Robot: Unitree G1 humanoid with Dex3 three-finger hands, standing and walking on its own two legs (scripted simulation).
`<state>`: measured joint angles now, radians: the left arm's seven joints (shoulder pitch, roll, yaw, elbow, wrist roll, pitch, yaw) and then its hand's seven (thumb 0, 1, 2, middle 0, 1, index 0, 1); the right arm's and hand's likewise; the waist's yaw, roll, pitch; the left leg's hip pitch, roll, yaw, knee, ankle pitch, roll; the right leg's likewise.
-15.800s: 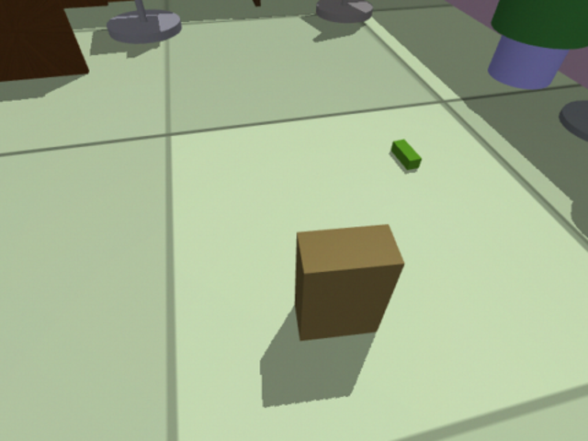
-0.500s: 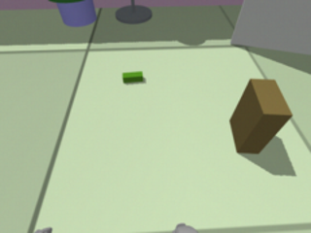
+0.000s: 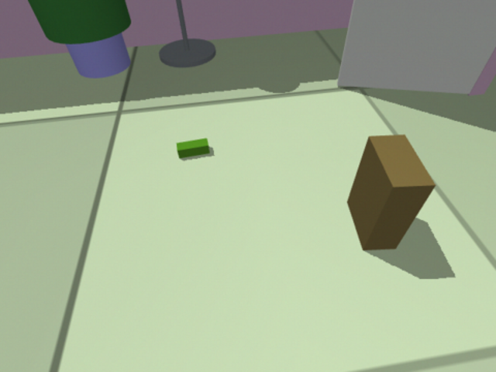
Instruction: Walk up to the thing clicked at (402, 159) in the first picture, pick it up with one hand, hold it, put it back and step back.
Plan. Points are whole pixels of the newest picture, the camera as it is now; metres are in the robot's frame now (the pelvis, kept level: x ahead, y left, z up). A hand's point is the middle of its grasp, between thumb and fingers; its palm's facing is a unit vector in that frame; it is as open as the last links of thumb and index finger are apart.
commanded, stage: walk up
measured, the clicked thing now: (193, 148) +1.50 +0.34 -0.73
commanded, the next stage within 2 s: stand in 0.74 s
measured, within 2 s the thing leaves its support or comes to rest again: neither
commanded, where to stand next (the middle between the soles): +0.07 +0.02 m, yaw +2 degrees
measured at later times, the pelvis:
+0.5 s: pelvis +0.01 +0.02 +0.01, yaw -3 degrees
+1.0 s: pelvis +0.02 +0.03 +0.02, yaw -1 degrees
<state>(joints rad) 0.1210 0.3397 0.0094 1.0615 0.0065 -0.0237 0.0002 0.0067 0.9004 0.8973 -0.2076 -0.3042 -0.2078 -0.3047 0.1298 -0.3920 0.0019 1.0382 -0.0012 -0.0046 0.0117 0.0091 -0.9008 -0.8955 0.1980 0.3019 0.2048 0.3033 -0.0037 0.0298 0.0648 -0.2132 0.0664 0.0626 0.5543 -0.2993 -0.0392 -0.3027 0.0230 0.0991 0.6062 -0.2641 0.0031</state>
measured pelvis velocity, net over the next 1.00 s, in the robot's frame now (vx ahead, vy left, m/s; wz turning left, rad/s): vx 0.02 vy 0.03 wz -0.02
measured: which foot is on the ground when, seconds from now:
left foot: down 0.00-1.00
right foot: down 0.00-1.00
